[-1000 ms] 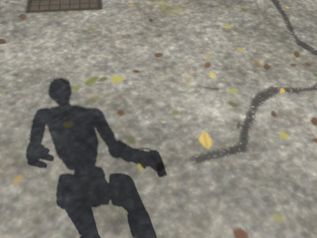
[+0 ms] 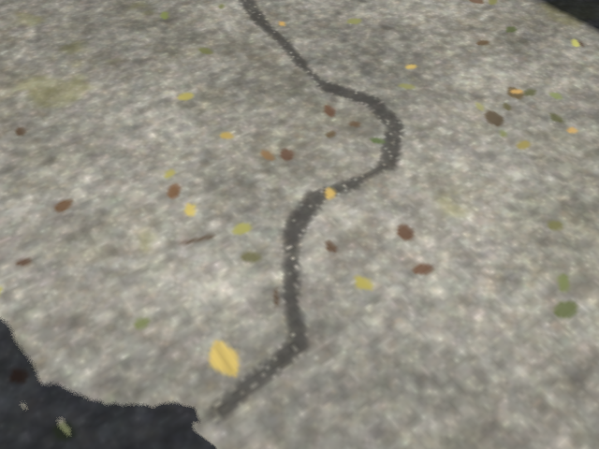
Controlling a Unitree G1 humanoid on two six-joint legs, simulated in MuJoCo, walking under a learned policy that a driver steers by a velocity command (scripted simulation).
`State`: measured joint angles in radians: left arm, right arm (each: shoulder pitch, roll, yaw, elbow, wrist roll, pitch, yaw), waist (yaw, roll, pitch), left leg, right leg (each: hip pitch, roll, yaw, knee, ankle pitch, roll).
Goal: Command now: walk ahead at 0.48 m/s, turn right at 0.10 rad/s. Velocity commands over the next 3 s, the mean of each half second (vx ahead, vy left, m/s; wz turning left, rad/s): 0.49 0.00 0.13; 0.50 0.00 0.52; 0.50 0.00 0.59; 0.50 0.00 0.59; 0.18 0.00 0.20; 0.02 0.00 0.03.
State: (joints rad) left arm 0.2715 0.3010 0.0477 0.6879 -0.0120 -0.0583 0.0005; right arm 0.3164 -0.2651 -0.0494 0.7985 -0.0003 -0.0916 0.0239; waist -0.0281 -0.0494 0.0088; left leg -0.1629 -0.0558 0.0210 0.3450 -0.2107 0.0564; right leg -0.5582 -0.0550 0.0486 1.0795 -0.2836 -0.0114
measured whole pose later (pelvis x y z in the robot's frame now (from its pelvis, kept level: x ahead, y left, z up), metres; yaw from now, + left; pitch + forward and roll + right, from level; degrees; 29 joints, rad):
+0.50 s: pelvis +0.29 -0.05 +0.00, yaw +7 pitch +0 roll -2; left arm 0.26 0.26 0.06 0.75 0.01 -0.10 -0.02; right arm 0.26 -0.32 -0.06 0.77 0.03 -0.03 0.00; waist 0.02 0.05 0.04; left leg -0.59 0.09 -0.06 1.12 -0.28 -0.01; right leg -0.19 0.03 -0.12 0.35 -0.17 -0.05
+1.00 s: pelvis +0.55 +0.07 +0.00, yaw +24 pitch +1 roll -1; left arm 0.14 0.31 0.05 0.73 0.01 -0.11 0.00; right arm 0.29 -0.29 -0.06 0.68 0.01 -0.04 0.02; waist -0.03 -0.02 0.07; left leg -0.28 -0.10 -0.03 0.43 -0.17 0.11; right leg -0.55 -0.09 0.06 1.10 -0.32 0.02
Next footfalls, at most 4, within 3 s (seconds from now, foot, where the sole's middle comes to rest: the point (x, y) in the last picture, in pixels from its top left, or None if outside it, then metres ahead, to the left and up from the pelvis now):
0.28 right None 0.35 -0.15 -0.78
0.80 left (229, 405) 0.59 0.15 -0.78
1.30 right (259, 281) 0.94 0.09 -0.78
1.82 left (113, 274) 0.96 0.47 -0.78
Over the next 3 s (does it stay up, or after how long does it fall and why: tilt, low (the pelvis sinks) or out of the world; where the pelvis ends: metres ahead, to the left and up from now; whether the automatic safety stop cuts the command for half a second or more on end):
stays up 1.10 0.58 -0.01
